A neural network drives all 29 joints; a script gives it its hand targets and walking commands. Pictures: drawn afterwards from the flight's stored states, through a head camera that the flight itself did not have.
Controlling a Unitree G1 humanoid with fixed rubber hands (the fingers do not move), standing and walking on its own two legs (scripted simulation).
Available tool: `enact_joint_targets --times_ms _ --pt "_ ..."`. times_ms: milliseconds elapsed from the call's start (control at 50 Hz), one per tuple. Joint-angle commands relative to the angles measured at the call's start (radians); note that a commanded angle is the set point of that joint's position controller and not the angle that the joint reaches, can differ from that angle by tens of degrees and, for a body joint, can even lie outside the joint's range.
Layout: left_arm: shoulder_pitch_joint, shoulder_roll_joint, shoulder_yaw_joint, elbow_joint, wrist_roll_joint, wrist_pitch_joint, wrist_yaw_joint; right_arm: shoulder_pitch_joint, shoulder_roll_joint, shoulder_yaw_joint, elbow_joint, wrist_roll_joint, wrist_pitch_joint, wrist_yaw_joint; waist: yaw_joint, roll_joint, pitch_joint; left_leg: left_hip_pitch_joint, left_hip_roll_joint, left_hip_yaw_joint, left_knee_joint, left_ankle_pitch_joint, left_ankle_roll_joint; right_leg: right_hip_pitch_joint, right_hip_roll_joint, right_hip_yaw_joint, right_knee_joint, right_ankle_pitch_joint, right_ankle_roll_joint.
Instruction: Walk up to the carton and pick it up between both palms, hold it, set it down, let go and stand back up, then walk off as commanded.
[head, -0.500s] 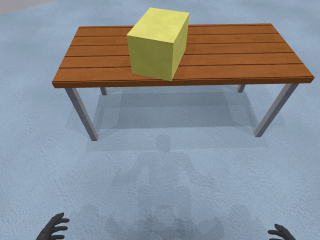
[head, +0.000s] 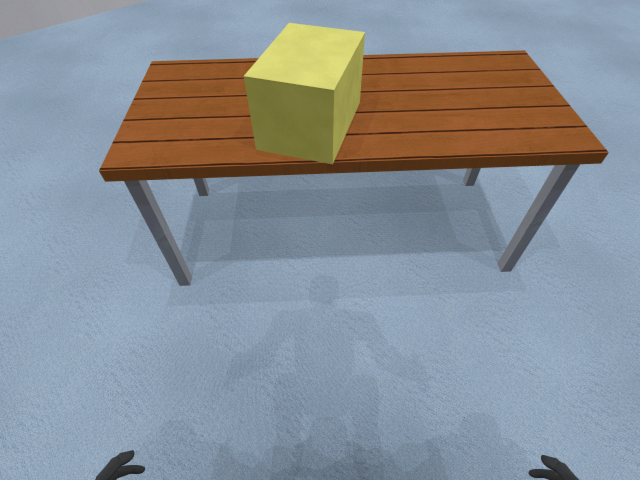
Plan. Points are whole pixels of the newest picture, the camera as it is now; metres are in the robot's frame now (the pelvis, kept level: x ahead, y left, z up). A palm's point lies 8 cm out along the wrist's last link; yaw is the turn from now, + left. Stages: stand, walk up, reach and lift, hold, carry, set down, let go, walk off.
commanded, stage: stand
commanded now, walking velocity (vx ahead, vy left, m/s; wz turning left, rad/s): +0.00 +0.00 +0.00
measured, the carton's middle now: (310, 91) +1.02 +0.08 -0.08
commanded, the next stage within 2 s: none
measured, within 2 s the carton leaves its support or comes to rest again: neither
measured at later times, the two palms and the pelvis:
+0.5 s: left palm out of the picture +0.06 +0.30 -0.11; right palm out of the picture +0.04 -0.32 -0.12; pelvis -0.01 -0.01 +0.00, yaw -1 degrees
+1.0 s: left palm out of the picture +0.09 +0.30 -0.11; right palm out of the picture +0.06 -0.31 -0.11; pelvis +0.00 +0.00 +0.00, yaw -2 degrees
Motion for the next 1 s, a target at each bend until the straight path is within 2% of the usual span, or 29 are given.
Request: enact_joint_targets --times_ms 0,160,260,700,980 --pt "-0.048 0.214 0.037 -0.038 0.003 -0.020 0.010 -0.038 -0.194 -0.040 -0.034 -0.002 -0.020 -0.010 -0.002 -0.003 -0.075 -0.048 0.103 -0.068 -0.090 0.095 0.039 0.052 -0.106 0.096 -0.080 0.094 -0.030" --pt "-0.046 0.222 0.037 -0.015 0.006 -0.022 0.006 -0.028 -0.199 -0.035 -0.006 -0.006 -0.020 -0.005 -0.001 -0.017 -0.054 -0.063 0.102 -0.062 -0.108 -0.002 0.036 0.013 -0.110 0.121 -0.122 -0.027 -0.030" --pt "-0.038 0.228 0.037 -0.008 0.006 -0.022 0.005 -0.015 -0.200 -0.033 0.004 -0.007 -0.021 -0.005 -0.001 -0.021 -0.054 -0.065 0.102 -0.057 -0.106 -0.015 0.035 0.001 -0.109 0.132 -0.131 -0.048 -0.030" --pt "-0.016 0.227 0.032 -0.010 0.001 -0.018 0.008 0.007 -0.206 -0.023 0.009 -0.006 -0.021 -0.011 0.001 -0.006 -0.083 -0.040 0.119 -0.048 -0.097 0.074 0.036 0.023 -0.105 0.126 -0.094 0.117 -0.028" --pt "-0.018 0.225 0.030 -0.017 0.001 -0.017 0.012 -0.005 -0.208 -0.026 0.003 -0.005 -0.018 -0.011 -0.003 -0.007 -0.096 -0.014 0.123 -0.043 -0.098 0.120 0.037 0.031 -0.106 0.124 -0.088 0.174 -0.026"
